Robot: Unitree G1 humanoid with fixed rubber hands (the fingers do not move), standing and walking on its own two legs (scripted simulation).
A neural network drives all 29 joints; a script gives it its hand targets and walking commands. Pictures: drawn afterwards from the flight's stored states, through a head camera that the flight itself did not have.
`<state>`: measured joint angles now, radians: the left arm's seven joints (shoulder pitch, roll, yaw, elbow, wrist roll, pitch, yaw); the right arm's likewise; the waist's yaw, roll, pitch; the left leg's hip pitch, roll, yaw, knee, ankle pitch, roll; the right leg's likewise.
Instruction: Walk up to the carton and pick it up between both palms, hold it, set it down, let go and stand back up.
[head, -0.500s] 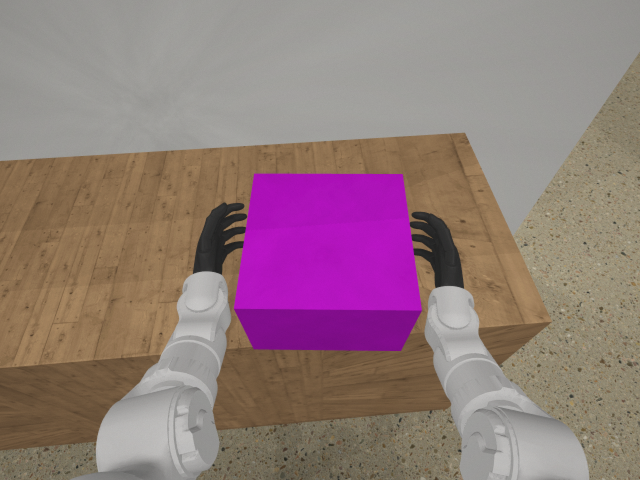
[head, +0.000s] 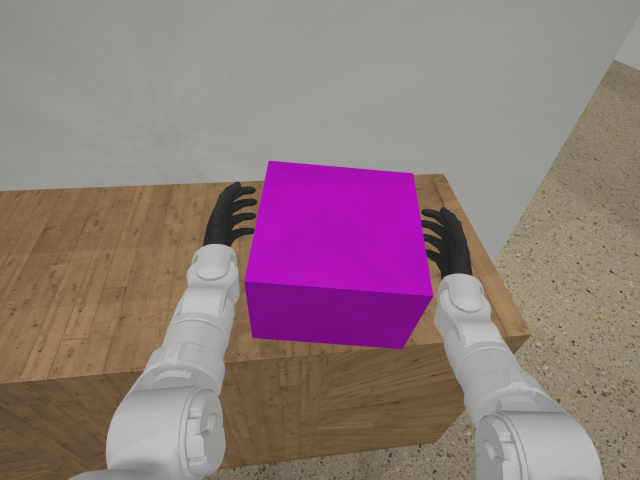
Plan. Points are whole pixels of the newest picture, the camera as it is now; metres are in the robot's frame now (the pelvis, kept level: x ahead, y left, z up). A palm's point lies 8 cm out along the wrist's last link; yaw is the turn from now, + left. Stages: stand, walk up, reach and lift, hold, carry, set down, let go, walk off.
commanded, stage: reach and lift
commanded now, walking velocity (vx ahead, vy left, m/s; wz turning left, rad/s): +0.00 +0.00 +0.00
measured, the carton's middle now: (334, 253) +0.42 +0.00 +0.04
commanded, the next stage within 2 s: hold in 1.58 s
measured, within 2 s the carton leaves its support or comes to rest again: neither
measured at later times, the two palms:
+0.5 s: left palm (209, 235) +0.37 +0.16 +0.13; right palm (464, 254) +0.36 -0.15 +0.12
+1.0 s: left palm (202, 221) +0.36 +0.16 +0.16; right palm (469, 249) +0.35 -0.15 +0.14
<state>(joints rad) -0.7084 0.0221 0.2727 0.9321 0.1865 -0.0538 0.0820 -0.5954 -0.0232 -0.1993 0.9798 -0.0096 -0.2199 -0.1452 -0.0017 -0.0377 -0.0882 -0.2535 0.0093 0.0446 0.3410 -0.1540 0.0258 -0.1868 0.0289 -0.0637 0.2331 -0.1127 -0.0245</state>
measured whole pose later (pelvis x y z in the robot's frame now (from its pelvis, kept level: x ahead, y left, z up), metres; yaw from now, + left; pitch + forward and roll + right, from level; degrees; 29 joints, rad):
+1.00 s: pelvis -0.01 -0.01 +0.00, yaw +2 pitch -5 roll -1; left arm -0.60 -0.01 0.29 0.29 0.28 0.51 -0.01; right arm -0.56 -0.01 -0.07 0.57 0.09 0.20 -0.17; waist -0.07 -0.06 0.00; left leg -0.10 0.00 0.01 0.34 -0.15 0.02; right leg -0.05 0.02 -0.08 0.27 -0.14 -0.03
